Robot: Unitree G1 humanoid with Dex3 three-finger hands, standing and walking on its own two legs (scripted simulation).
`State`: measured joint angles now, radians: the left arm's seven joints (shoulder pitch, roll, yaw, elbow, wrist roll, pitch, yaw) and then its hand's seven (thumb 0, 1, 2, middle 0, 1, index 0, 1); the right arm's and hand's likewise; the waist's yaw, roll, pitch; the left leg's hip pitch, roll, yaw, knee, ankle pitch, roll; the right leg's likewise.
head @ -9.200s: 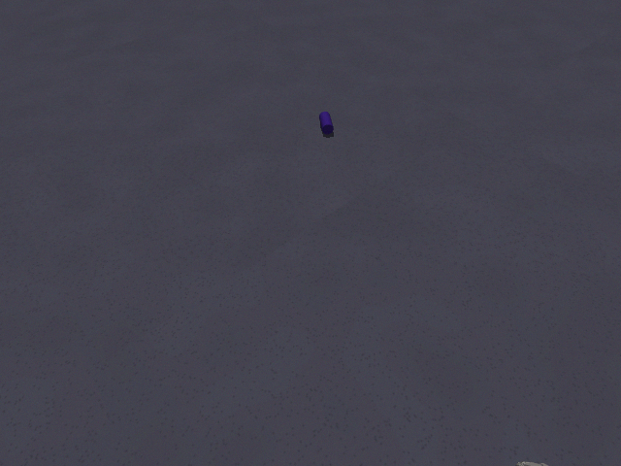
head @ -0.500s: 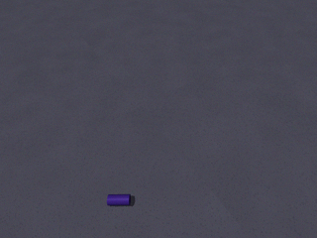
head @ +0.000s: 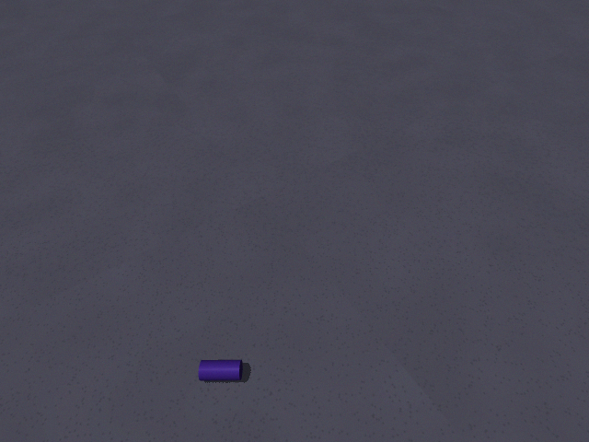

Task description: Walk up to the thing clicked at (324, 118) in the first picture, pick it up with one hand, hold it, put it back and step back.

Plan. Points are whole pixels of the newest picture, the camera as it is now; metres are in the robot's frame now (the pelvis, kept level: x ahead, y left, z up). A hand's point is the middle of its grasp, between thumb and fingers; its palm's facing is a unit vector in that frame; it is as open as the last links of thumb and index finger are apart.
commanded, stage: stand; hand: left
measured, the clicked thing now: (221, 370) +0.44 +0.29 -0.75
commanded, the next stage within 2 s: walk up in 0.12 s
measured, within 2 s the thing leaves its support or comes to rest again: neither
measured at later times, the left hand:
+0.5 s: hand out of the picture +0.07 +0.35 -0.17, palm faces +0.05 -0.91 -0.40, open 7.4 cm
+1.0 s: hand out of the picture +0.14 +0.32 -0.15, palm faces +0.04 -0.94 -0.33, open 7.4 cm
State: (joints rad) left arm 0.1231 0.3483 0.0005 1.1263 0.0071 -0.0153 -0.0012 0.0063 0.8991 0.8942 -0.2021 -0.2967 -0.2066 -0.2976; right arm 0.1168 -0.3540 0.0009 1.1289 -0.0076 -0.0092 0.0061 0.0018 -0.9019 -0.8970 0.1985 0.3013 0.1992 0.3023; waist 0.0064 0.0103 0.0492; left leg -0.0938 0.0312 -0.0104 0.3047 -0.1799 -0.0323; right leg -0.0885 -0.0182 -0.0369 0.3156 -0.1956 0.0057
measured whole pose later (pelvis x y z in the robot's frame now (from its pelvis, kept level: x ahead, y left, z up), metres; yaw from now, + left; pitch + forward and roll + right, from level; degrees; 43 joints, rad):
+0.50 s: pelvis +0.02 +0.07 -0.01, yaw +2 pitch -2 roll +0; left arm 0.17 0.42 0.04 1.03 0.00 0.00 0.02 0.01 0.90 0.89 -0.20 -0.30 -0.21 -0.30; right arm 0.19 -0.35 -0.06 1.00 -0.04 0.01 0.03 0.00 -0.90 -0.90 0.20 0.30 0.20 0.30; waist 0.01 -0.02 0.09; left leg -0.22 0.00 -0.01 0.51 -0.26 0.00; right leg -0.24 -0.04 0.04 0.73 -0.53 -0.01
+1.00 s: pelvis +0.05 +0.07 +0.00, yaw +1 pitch -2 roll +0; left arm 0.06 0.33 0.01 1.11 0.00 -0.01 0.00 0.01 0.90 0.89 -0.20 -0.30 -0.21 -0.30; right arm 0.05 -0.35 -0.02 1.08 0.00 -0.01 0.00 0.00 -0.90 -0.90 0.20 0.30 0.20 0.30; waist 0.01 0.00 0.06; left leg -0.07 0.00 0.00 0.31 -0.20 -0.01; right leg -0.08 -0.02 0.01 0.33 -0.21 0.01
